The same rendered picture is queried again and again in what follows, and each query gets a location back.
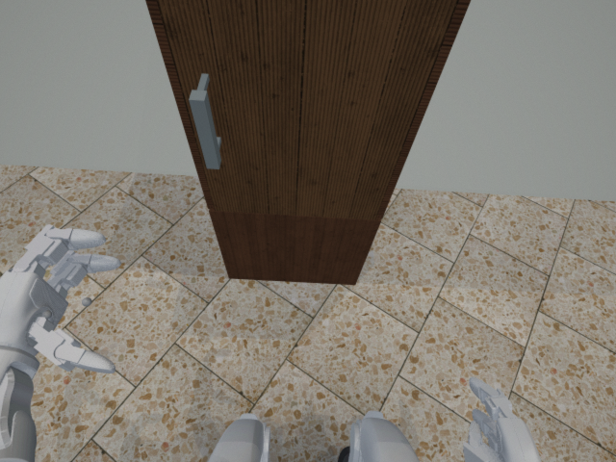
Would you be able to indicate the cupboard door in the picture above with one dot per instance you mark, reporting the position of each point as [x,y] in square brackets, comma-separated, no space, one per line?
[313,99]

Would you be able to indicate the right robot thigh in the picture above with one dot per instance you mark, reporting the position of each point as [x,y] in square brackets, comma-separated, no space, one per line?
[379,440]

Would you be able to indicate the handle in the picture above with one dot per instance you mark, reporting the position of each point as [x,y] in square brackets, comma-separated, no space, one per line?
[203,119]

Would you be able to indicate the left robot thigh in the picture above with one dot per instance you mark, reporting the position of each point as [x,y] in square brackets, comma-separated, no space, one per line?
[244,440]

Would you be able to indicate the robot right hand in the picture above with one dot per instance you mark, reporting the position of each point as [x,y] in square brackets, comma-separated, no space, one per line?
[509,438]

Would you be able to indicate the robot left hand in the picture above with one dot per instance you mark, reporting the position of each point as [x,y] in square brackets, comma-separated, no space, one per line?
[24,296]

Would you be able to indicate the left robot forearm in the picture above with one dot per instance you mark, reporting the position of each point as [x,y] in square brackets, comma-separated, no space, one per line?
[18,435]

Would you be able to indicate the robot thigh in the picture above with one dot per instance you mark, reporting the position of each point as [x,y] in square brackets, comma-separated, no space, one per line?
[379,440]
[244,440]

